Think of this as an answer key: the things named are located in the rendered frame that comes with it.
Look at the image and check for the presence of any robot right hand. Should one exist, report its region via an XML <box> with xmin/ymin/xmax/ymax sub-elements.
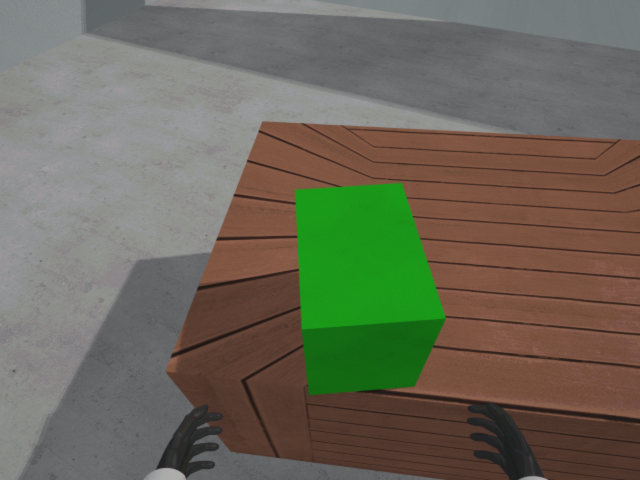
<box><xmin>467</xmin><ymin>402</ymin><xmax>544</xmax><ymax>480</ymax></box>

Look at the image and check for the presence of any carton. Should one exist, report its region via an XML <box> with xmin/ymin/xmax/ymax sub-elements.
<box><xmin>295</xmin><ymin>183</ymin><xmax>446</xmax><ymax>395</ymax></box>

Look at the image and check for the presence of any robot left hand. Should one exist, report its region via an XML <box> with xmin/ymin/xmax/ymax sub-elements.
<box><xmin>156</xmin><ymin>404</ymin><xmax>223</xmax><ymax>479</ymax></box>

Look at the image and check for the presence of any pedestal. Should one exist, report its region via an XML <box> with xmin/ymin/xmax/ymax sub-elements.
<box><xmin>165</xmin><ymin>121</ymin><xmax>640</xmax><ymax>480</ymax></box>

